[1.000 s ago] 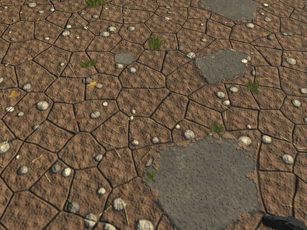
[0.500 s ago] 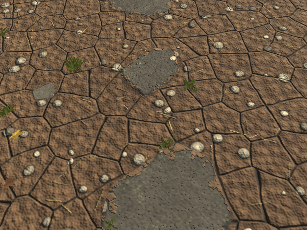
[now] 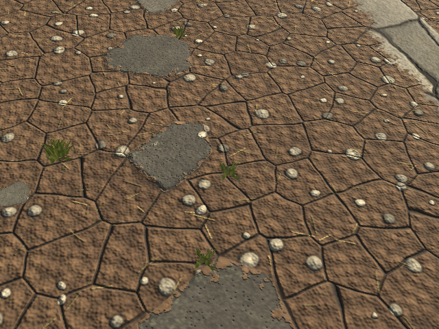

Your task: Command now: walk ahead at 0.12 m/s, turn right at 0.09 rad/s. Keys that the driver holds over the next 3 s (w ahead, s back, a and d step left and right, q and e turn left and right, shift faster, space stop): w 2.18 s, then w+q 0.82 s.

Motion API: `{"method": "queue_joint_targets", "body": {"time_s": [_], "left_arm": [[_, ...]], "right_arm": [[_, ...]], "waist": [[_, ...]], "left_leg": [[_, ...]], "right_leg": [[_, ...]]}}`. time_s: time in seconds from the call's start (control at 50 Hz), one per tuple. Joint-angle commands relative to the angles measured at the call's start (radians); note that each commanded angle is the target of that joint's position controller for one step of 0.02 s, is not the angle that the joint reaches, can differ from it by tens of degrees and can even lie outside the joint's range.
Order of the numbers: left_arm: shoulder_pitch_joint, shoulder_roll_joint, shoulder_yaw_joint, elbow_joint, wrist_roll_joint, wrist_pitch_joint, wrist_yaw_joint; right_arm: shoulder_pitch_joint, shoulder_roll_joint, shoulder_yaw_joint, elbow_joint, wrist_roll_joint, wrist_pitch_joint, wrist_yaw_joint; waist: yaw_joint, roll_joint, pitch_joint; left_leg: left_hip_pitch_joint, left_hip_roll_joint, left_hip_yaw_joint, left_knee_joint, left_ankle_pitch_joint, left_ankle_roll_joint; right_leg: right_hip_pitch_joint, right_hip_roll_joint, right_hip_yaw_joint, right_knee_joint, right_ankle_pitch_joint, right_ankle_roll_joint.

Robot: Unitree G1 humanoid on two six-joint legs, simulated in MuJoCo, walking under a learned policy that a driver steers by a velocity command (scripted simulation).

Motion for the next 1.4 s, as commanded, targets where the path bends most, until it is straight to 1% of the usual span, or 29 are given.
{"method": "queue_joint_targets", "body": {"time_s": [0.02,0.1,0.18,0.2,0.22,0.24,0.28,0.32,0.44,0.54,0.6,0.64,0.66,0.68,0.7,0.72,0.76,0.8,0.88,1.0,1.1,1.16,1.2,1.22,1.24,1.26,1.28,1.32,1.4], "left_arm": [[-0.012,0.088,0.033,-0.051,-0.012,-0.007,0.001],[-0.039,0.084,0.040,-0.051,-0.041,-0.061,-0.011],[0.089,0.075,0.050,0.020,-0.039,-0.092,-0.023],[0.174,0.112,0.064,0.042,-0.038,-0.093,-0.019],[0.268,0.205,0.088,0.058,-0.035,-0.095,-0.014],[0.342,0.228,0.092,0.062,-0.032,-0.103,-0.024],[0.275,0.150,0.063,0.045,-0.025,-0.118,-0.019],[0.225,0.134,0.052,0.037,-0.027,-0.115,-0.016],[0.262,0.154,0.050,0.066,-0.033,-0.096,0.002],[0.301,0.178,0.055,0.105,-0.045,-0.096,0.004],[0.281,0.194,0.063,0.119,-0.047,-0.088,0.007],[0.260,0.196,0.062,0.119,-0.040,-0.076,0.011],[0.259,0.172,0.049,0.103,-0.027,-0.073,0.016],[0.394,0.030,0.008,0.081,-0.027,-0.089,0.006],[0.366,0.085,0.016,0.102,-0.047,-0.113,0.002],[0.253,0.165,0.039,0.070,-0.075,-0.125,-0.003],[0.140,0.159,0.038,0.045,-0.053,-0.130,0.005],[0.184,0.132,0.041,0.061,-0.041,-0.106,0.008],[0.117,0.108,0.036,0.042,-0.029,-0.083,0.012],[-0.099,0.076,0.017,-0.005,-0.031,-0.105,-0.007],[-0.234,0.084,0.010,-0.058,-0.042,-0.118,-0.039],[-0.192,0.117,0.019,-0.060,-0.042,-0.125,-0.052],[0.050,0.191,0.057,0.011,-0.035,-0.126,-0.041],[0.245,0.268,0.079,0.047,-0.024,-0.122,-0.030],[0.277,0.322,0.089,0.071,-0.027,-0.116,-0.035],[0.274,0.215,0.061,0.059,-0.035,-0.114,-0.033],[0.199,0.185,0.048,0.051,-0.033,-0.113,-0.029],[0.083,0.149,0.037,0.037,-0.023,-0.112,-0.031],[0.054,0.142,0.036,0.057,-0.025,-0.132,-0.034]], "right_arm": [[-0.022,-0.165,-0.034,-0.056,0.011,-0.018,-0.007],[0.033,-0.215,-0.054,-0.049,0.039,-0.020,-0.022],[-0.028,-0.177,-0.045,-0.057,0.057,-0.024,-0.003],[-0.056,-0.137,-0.033,-0.068,0.051,-0.030,0.001],[-0.072,-0.074,-0.016,-0.104,0.046,-0.048,0.004],[-0.121,-0.120,-0.024,-0.134,0.049,-0.067,0.002],[-0.096,-0.150,-0.038,-0.115,0.067,-0.082,0.016],[-0.116,-0.134,-0.039,-0.107,0.050,-0.086,0.028],[-0.244,-0.060,-0.010,-0.148,0.038,-0.077,0.052],[-0.336,-0.092,-0.011,-0.191,0.052,-0.080,0.065],[-0.297,-0.134,-0.026,-0.191,0.048,-0.085,0.070],[-0.083,-0.191,-0.060,-0.132,0.043,-0.080,0.057],[0.099,-0.239,-0.077,-0.090,0.037,-0.075,0.044],[0.199,-0.343,-0.097,-0.069,0.018,-0.073,0.043],[0.200,-0.256,-0.074,-0.062,0.033,-0.072,0.048],[0.112,-0.213,-0.059,-0.069,0.039,-0.073,0.045],[-0.012,-0.159,-0.042,-0.084,0.024,-0.075,0.046],[-0.057,-0.128,-0.035,-0.084,0.009,-0.087,0.050],[-0.021,-0.164,-0.044,-0.050,0.021,-0.102,0.040],[0.086,-0.203,-0.047,-0.007,0.038,-0.084,0.019],[0.177,-0.215,-0.049,0.038,0.043,-0.055,0.016],[0.166,-0.236,-0.056,0.045,0.045,-0.038,0.010],[0.135,-0.223,-0.048,0.035,0.043,-0.030,0.006],[0.136,-0.173,-0.025,0.005,0.018,-0.034,0.004],[0.266,-0.055,0.008,-0.001,0.025,-0.058,0.015],[0.191,-0.167,-0.016,0.008,0.046,-0.078,0.021],[0.093,-0.209,-0.029,-0.027,0.068,-0.091,0.026],[0.021,-0.187,-0.030,-0.041,0.046,-0.092,0.020],[0.062,-0.127,-0.024,-0.032,0.038,-0.051,0.016]], "waist": [[0.005,0.219,0.010],[-0.031,0.215,0.118],[0.044,0.164,0.060],[0.077,0.102,0.022],[0.081,-0.152,-0.016],[0.129,-0.253,-0.010],[0.072,-0.086,0.024],[0.051,-0.024,0.048],[0.072,-0.034,0.060],[0.081,-0.060,0.105],[0.034,-0.068,0.075],[-0.081,-0.072,-0.068],[-0.153,-0.027,-0.197],[-0.093,0.265,-0.366],[-0.116,0.294,-0.418],[-0.106,0.226,-0.218],[-0.043,0.086,-0.058],[0.018,0.127,-0.041],[0.025,0.096,0.016],[-0.054,0.072,0.052],[-0.097,0.080,0.081],[-0.050,0.116,0.043],[0.078,0.111,-0.118],[0.145,0.004,-0.282],[0.069,-0.264,-0.395],[0.119,-0.156,-0.361],[0.110,-0.108,-0.211],[0.052,-0.001,-0.067],[-0.017,-0.032,-0.024]], "left_leg": [[-0.104,0.135,-0.192,-0.286,-0.393,0.093],[-0.009,0.295,-0.385,-0.348,-0.428,0.213],[-0.083,0.183,-0.212,-0.239,-0.178,0.163],[-0.137,0.130,-0.136,-0.101,-0.078,0.125],[-0.333,-0.014,0.033,0.202,-0.050,0.049],[-0.511,-0.047,-0.006,0.431,-0.238,0.031],[-0.623,0.043,-0.070,0.613,-0.165,0.070],[-0.622,0.095,-0.059,0.549,-0.014,0.078],[-0.460,0.065,0.027,0.193,0.244,0.006],[-0.350,0.033,0.024,0.013,0.341,0.026],[-0.275,0.011,0.032,-0.028,0.271,0.075],[0.019,-0.049,0.082,-0.036,0.240,0.124],[0.320,0.058,-0.035,0.006,0.229,0.171],[0.687,0.335,-0.541,-0.081,-0.003,0.339],[0.690,0.369,-0.798,-0.271,-0.182,0.356],[0.548,0.339,-0.648,-0.288,-0.201,0.299],[0.241,0.261,-0.408,-0.322,-0.010,0.253],[0.095,0.206,-0.300,-0.377,0.088,0.243],[0.032,0.196,-0.196,-0.449,0.183,0.271],[0.109,0.157,-0.075,-0.450,0.265,0.220],[0.281,0.218,-0.088,-0.374,0.307,0.215],[0.355,0.243,-0.094,-0.278,0.510,0.188],[0.286,0.168,-0.026,0.003,0.761,0.143],[0.068,0.108,0.018,0.321,0.498,0.105],[-0.340,-0.079,0.001,0.639,-0.210,0.045],[-0.455,-0.033,-0.119,0.742,-0.277,0.058],[-0.513,0.016,-0.096,0.748,-0.189,0.068],[-0.453,0.093,-0.058,0.647,-0.044,0.055],[-0.356,0.132,-0.051,0.529,0.040,0.020]], "right_leg": [[0.078,0.006,-0.046,0.057,-0.167,-0.010],[-0.129,-0.050,-0.082,0.196,-0.181,-0.045],[0.196,-0.029,-0.117,-0.058,-0.050,-0.075],[0.301,-0.092,-0.018,-0.100,-0.056,-0.093],[0.456,-0.258,0.298,-0.215,-0.179,-0.185],[0.514,-0.413,0.602,-0.327,-0.188,-0.307],[0.514,-0.391,0.480,-0.303,-0.165,-0.280],[0.465,-0.338,0.332,-0.338,-0.042,-0.224],[0.332,-0.241,0.065,-0.392,0.235,-0.187],[0.314,-0.285,0.038,-0.399,0.206,-0.173],[0.398,-0.313,0.021,-0.313,0.415,-0.141],[0.375,-0.259,-0.036,-0.050,0.725,-0.102],[0.192,-0.218,-0.060,0.213,0.564,-0.068],[-0.202,-0.038,-0.071,0.641,-0.043,0.008],[-0.325,-0.012,0.068,0.792,-0.339,0.002],[-0.425,-0.073,0.054,0.836,-0.284,-0.011],[-0.360,-0.164,0.007,0.727,-0.126,-0.023],[-0.244,-0.206,0.018,0.653,-0.057,-0.023],[-0.299,-0.225,0.001,0.506,0.055,0.012],[-0.296,-0.181,-0.051,0.140,0.339,0.024],[-0.334,-0.146,-0.063,0.007,0.267,0.000],[-0.238,-0.110,-0.083,-0.038,0.145,-0.042],[0.131,-0.069,-0.121,-0.065,0.166,-0.100],[0.460,-0.258,0.088,-0.016,0.210,-0.171],[0.778,-0.459,0.562,-0.124,-0.019,-0.323],[0.757,-0.441,0.613,-0.199,-0.136,-0.290],[0.631,-0.409,0.463,-0.222,-0.094,-0.250],[0.372,-0.336,0.281,-0.281,0.105,-0.228],[0.202,-0.289,0.136,-0.381,0.226,-0.239]]}}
